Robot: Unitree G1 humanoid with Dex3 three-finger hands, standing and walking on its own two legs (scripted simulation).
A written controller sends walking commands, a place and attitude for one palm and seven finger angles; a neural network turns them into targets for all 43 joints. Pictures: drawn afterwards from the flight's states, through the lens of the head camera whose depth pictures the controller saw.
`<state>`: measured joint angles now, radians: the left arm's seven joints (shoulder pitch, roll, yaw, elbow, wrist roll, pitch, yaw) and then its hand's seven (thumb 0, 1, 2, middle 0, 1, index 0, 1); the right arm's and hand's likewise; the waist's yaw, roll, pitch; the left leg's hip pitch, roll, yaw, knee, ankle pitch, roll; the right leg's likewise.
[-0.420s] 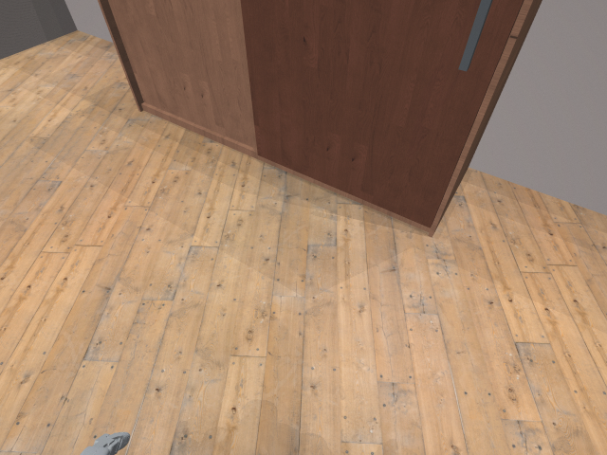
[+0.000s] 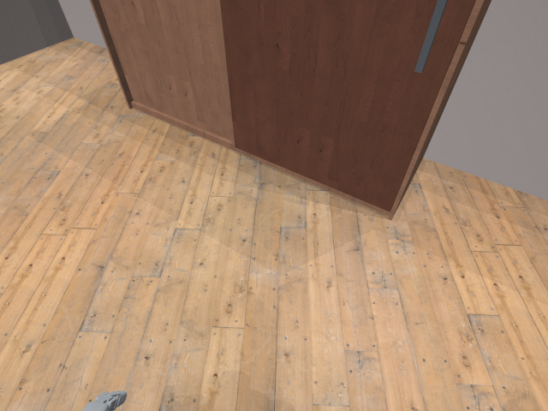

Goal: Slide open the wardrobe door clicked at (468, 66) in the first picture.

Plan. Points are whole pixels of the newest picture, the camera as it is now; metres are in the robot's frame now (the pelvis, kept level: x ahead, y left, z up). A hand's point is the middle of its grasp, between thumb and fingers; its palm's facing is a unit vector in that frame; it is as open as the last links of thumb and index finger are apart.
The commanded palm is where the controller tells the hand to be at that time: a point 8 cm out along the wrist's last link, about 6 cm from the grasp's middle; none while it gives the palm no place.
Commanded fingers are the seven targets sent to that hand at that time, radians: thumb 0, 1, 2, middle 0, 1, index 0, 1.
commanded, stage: stand and wait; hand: right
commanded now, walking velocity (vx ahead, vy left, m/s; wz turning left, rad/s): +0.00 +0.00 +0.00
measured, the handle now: (436, 22) +1.13 -0.43 +0.12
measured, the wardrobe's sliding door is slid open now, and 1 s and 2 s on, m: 0.00 0.00 0.00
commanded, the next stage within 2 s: look at it before walking up in 0.56 s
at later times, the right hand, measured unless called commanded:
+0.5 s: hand out of the picture +0.05 -0.23 -0.15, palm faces -0.03 +0.94 -0.33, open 7.4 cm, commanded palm none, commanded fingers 0.00 -0.90 -0.90 0.20 0.30 0.20 0.30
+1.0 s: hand out of the picture +0.05 -0.23 -0.15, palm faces -0.03 +0.95 -0.32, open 7.4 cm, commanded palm none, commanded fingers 0.00 -0.90 -0.90 0.20 0.30 0.20 0.30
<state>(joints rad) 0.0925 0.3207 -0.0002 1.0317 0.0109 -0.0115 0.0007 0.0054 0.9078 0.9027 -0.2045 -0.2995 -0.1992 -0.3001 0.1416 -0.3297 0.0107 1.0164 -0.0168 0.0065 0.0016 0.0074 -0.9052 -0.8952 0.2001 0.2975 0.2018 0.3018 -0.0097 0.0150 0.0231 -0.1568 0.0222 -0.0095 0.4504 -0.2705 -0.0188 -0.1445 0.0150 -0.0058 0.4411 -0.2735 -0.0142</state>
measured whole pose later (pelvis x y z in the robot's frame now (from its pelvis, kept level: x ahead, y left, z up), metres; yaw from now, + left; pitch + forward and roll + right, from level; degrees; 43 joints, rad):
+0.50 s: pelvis -0.02 +0.01 +0.00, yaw +0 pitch -2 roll +0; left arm 0.13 0.33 0.00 1.11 0.01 -0.01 0.00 0.01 0.91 0.90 -0.20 -0.30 -0.20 -0.30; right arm 0.14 -0.34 0.01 1.08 -0.01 0.00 0.00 0.01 -0.91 -0.90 0.20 0.30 0.20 0.30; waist 0.00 0.00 0.03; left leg -0.15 0.00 -0.01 0.40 -0.22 0.00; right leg -0.14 0.00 0.00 0.39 -0.22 0.00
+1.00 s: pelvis -0.02 +0.01 +0.00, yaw +0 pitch -2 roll +0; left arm 0.12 0.33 0.00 1.11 0.01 -0.02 0.00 0.01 0.91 0.90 -0.20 -0.30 -0.20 -0.30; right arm 0.14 -0.34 0.01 1.09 -0.02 0.00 0.01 0.01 -0.91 -0.90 0.20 0.30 0.20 0.30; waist -0.01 0.01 0.03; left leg -0.15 0.00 0.00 0.38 -0.21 0.00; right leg -0.14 0.00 0.00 0.37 -0.21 0.01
